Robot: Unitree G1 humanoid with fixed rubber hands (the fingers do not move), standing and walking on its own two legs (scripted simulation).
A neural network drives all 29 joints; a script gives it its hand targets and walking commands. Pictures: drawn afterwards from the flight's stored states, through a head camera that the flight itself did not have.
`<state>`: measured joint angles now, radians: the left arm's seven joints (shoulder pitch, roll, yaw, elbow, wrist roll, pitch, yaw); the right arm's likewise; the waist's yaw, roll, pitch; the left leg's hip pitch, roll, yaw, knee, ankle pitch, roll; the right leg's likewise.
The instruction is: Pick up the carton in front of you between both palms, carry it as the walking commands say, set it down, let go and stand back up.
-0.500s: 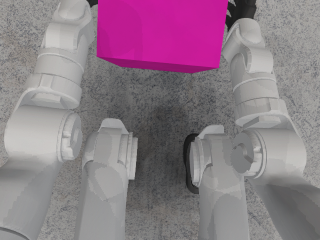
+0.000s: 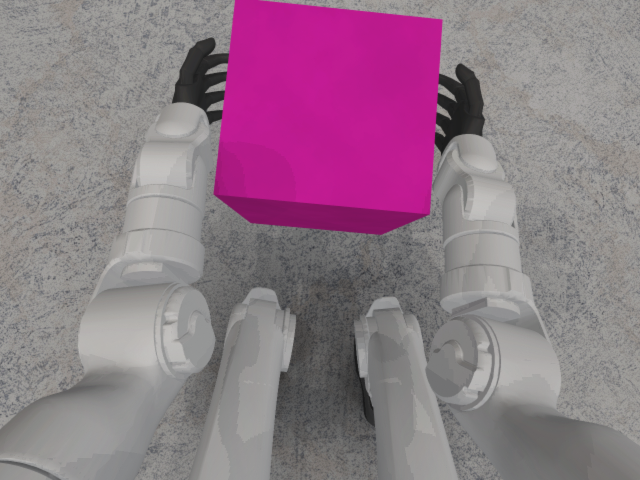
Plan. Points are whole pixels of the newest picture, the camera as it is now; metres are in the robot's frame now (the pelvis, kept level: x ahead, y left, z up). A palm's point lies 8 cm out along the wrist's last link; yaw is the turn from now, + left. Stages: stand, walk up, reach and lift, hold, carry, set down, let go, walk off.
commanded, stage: reach and lift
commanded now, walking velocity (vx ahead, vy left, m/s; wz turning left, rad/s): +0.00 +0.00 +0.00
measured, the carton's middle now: (325, 144) +0.51 +0.03 -0.13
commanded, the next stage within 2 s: none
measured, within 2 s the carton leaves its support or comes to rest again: neither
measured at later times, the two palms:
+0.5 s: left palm (139, 76) +0.46 +0.17 +0.09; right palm (561, 111) +0.46 -0.13 +0.10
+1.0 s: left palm out of the picture +0.41 +0.16 +0.24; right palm out of the picture +0.41 -0.14 +0.25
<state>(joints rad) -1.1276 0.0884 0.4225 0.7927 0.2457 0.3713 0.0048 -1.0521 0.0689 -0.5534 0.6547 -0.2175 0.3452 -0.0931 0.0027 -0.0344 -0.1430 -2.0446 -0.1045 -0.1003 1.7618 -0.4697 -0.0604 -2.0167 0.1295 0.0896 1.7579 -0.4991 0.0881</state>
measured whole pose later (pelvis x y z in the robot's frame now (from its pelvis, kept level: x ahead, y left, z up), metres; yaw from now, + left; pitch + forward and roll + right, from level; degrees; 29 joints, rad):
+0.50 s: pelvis +0.05 +0.00 +0.13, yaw +1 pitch +33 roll -1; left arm -0.72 -0.03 0.37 0.68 0.20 0.35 0.03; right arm -0.67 0.12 -0.43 0.61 -0.18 0.31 -0.09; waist 0.00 -0.02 -0.24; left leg -1.45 -0.09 -0.12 1.34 -0.47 -0.04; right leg -1.43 0.11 0.12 1.34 -0.49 0.05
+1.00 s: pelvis +0.10 +0.00 +0.26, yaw +2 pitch +12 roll +0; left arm -0.33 -0.11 0.28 0.52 0.20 0.39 0.03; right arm -0.31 0.17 -0.31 0.50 -0.20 0.36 -0.05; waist 0.00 -0.01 -0.16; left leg -0.61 -0.06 -0.14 0.70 -0.31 -0.02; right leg -0.59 0.07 0.15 0.71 -0.33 0.02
